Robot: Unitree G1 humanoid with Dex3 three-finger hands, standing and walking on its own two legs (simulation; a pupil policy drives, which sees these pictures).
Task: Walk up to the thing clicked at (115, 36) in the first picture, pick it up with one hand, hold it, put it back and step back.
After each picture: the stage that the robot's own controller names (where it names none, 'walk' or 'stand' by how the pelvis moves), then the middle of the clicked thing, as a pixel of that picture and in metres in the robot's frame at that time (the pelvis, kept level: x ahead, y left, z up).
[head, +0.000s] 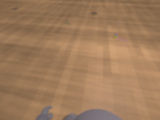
stand; (115, 36) +2.16 -0.69 -0.72
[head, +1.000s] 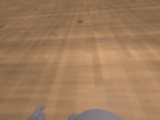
walk; (102, 41) +2.10 -0.19 -0.69
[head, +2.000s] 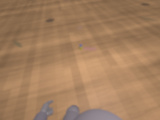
walk; (80, 47) +1.46 +0.27 -0.72
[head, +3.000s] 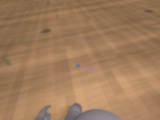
walk; (78, 67) +0.96 +0.27 -0.72
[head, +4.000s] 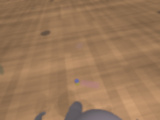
walk; (77, 82) +0.60 +0.26 -0.71
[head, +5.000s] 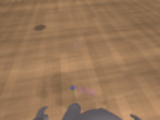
stand; (72, 88) +0.43 +0.23 -0.69
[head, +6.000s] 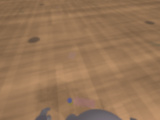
stand; (70, 101) +0.34 +0.24 -0.72
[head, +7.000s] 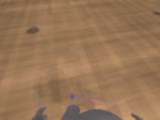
stand; (72, 97) +0.31 +0.19 -0.70
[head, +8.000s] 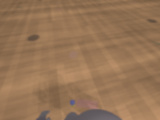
stand; (72, 103) +0.30 +0.18 -0.72
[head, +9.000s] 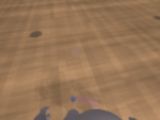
stand; (73, 100) +0.31 +0.18 -0.72
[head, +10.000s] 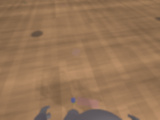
stand; (73, 101) +0.30 +0.18 -0.72
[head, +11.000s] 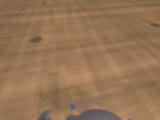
stand; (72, 107) +0.27 +0.18 -0.72
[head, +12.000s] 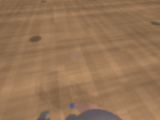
stand; (72, 106) +0.27 +0.18 -0.73
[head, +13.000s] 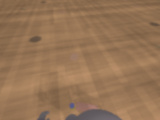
stand; (72, 106) +0.28 +0.18 -0.73
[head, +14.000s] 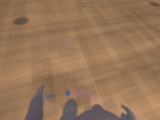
go down; (68, 93) +0.30 +0.20 -0.65
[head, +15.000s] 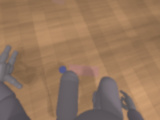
go down; (63, 70) +0.35 +0.24 -0.31
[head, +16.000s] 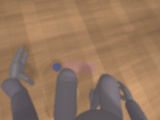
close in; (57, 68) +0.35 +0.26 -0.27
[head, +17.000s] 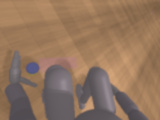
close in; (32, 69) +0.32 +0.28 -0.21
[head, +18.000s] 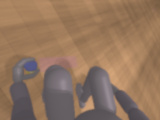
close; (31, 68) +0.32 +0.29 -0.21
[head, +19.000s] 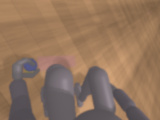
lift; (30, 67) +0.32 +0.28 -0.22
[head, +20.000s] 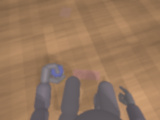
lift; (58, 74) +0.30 +0.22 -0.03
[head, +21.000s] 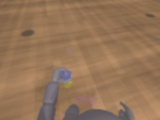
hold; (66, 79) +0.30 +0.16 +0.00
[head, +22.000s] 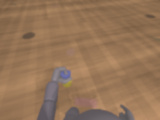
hold; (66, 78) +0.31 +0.17 -0.01
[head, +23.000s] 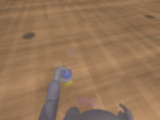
hold; (67, 78) +0.32 +0.17 -0.01
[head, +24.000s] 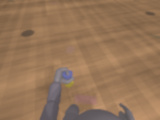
crouch; (68, 78) +0.31 +0.16 -0.02
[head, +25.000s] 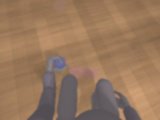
crouch; (61, 65) +0.37 +0.21 -0.10
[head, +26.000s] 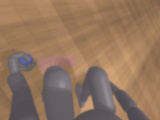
lower; (28, 63) +0.35 +0.30 -0.21
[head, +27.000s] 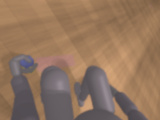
lower; (28, 65) +0.35 +0.29 -0.21
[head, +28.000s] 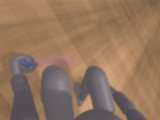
lower; (28, 65) +0.35 +0.29 -0.21
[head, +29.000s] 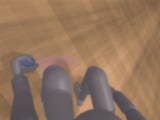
lower; (29, 65) +0.34 +0.29 -0.22
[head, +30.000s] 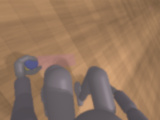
open; (31, 66) +0.33 +0.28 -0.22
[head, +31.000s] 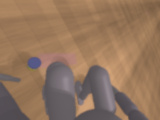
rise; (33, 64) +0.33 +0.27 -0.22
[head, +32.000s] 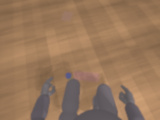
walk; (69, 76) +0.36 +0.22 -0.46
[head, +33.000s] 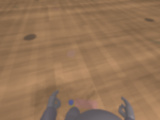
stand; (71, 103) +0.31 +0.18 -0.66
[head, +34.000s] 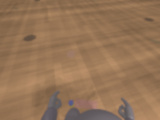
stand; (71, 103) +0.30 +0.19 -0.67
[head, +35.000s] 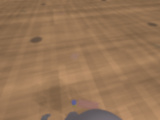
stand; (74, 103) +0.33 +0.17 -0.72
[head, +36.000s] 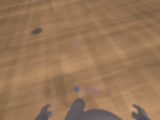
walk; (77, 90) +0.39 +0.21 -0.69
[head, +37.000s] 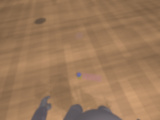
walk; (79, 76) +0.58 +0.17 -0.70
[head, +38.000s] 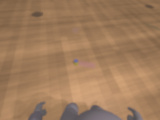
walk; (76, 62) +0.86 +0.20 -0.71
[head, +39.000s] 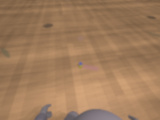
stand; (80, 65) +0.98 +0.17 -0.71
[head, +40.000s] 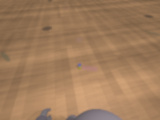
stand; (79, 66) +0.98 +0.19 -0.73
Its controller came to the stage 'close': yes
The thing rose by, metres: 0.70
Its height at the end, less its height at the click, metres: +0.00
